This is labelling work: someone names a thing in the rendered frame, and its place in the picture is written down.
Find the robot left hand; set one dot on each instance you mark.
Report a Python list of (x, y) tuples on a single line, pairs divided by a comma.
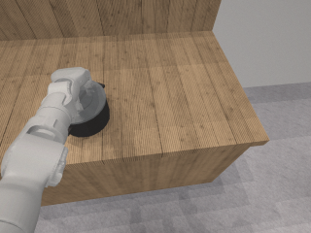
[(79, 74)]

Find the table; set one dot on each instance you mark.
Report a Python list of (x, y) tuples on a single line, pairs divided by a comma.
[(178, 114)]

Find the left robot upper arm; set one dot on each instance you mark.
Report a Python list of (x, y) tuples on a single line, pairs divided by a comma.
[(35, 164)]

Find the knob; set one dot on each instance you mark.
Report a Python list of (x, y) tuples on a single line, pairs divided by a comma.
[(82, 94)]

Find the pot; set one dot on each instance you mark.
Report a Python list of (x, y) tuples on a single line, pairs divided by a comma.
[(93, 126)]

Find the lid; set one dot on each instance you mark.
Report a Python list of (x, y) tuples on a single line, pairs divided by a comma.
[(92, 103)]

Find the left robot forearm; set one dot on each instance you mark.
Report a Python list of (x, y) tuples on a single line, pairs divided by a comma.
[(53, 118)]

